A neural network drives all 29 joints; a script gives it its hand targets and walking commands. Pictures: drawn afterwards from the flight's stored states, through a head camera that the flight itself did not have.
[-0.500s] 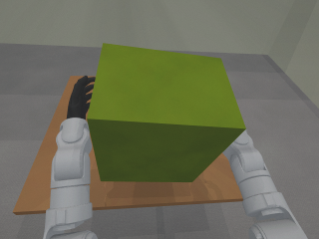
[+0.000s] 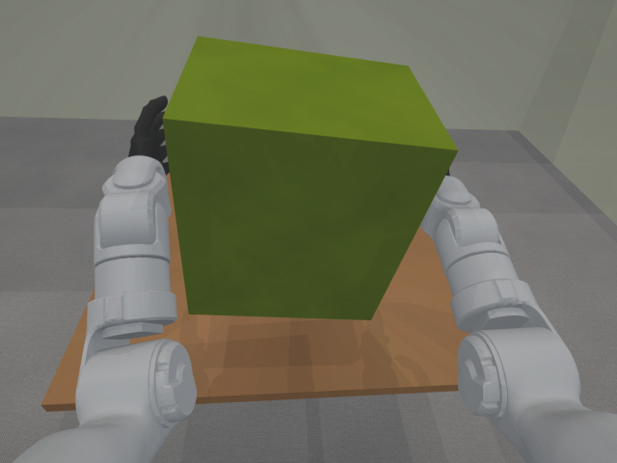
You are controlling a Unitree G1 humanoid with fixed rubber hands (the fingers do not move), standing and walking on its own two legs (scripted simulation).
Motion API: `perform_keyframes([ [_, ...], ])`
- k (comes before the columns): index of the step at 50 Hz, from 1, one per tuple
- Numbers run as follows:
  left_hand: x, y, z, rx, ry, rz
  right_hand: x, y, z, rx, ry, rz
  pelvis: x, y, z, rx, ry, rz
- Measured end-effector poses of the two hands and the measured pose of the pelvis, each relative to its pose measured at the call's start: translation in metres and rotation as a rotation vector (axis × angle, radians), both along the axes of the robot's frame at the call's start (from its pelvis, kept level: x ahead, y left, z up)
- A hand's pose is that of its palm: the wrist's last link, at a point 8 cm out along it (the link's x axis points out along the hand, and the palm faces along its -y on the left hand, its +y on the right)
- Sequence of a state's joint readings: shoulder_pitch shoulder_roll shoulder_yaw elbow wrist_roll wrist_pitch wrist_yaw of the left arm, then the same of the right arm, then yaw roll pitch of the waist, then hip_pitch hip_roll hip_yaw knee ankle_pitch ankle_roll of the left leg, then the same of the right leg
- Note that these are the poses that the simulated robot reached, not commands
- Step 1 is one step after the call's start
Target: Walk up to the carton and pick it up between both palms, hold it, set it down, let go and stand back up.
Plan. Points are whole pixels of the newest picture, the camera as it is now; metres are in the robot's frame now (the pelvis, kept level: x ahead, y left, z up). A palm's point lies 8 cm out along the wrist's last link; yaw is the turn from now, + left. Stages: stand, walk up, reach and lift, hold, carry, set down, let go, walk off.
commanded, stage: reach and lift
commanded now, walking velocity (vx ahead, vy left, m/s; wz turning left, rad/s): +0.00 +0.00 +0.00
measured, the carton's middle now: (294, 194) +0.40 +0.02 +0.19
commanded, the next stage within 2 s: hold in 1.14 s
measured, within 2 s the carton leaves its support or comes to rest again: neither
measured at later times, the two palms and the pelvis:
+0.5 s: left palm (151, 165) +0.37 +0.19 +0.24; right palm (441, 177) +0.38 -0.16 +0.22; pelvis +0.02 +0.01 +0.00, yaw -1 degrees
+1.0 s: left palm (152, 133) +0.39 +0.18 +0.28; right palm (453, 144) +0.39 -0.17 +0.27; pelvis +0.02 +0.00 +0.00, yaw -1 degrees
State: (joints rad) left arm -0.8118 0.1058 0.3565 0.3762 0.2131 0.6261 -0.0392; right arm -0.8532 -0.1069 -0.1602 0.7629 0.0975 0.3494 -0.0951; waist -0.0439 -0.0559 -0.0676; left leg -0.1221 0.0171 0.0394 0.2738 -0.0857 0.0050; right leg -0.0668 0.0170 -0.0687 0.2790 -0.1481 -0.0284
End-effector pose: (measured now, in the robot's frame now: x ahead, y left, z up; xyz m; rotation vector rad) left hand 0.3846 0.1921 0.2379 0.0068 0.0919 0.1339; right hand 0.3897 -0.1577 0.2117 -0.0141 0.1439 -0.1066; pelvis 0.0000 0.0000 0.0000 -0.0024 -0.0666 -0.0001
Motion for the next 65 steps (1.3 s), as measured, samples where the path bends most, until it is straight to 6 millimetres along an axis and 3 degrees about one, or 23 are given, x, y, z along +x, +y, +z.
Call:
perform_keyframes([
  [8, 0.006, 0.002, -0.015, 0.024, 0.022, -0.003, 0.006, 0.002, -0.001, 0.001, 0.015, -0.004, 0.022, 0.004, 0.0, -0.01, -0.015, 0.013],
  [16, -0.004, -0.003, -0.006, 0.045, -0.014, 0.006, 0.0, -0.003, 0.004, 0.035, -0.023, 0.001, 0.03, 0.013, -0.001, -0.016, -0.023, 0.005],
  [26, -0.014, -0.007, 0.007, 0.014, 0.017, 0.017, -0.008, -0.007, 0.015, 0.039, 0.007, 0.004, 0.021, 0.012, 0.0, -0.01, -0.016, -0.021],
  [40, -0.009, -0.005, 0.031, -0.008, 0.011, 0.012, -0.004, -0.005, 0.059, 0.029, -0.001, -0.003, 0.013, -0.001, 0.0, -0.008, 0.01, -0.004],
  [50, 0.002, -0.011, 0.038, 0.022, 0.036, -0.012, 0.0, -0.012, 0.055, 0.024, 0.022, -0.017, 0.018, 0.005, 0.0, -0.009, 0.004, -0.012],
  [65, 0.0, -0.004, 0.037, -0.01, 0.04, -0.011, -0.002, -0.005, 0.065, -0.011, 0.025, -0.014, 0.015, 0.007, 0.0, -0.016, 0.003, -0.014],
])
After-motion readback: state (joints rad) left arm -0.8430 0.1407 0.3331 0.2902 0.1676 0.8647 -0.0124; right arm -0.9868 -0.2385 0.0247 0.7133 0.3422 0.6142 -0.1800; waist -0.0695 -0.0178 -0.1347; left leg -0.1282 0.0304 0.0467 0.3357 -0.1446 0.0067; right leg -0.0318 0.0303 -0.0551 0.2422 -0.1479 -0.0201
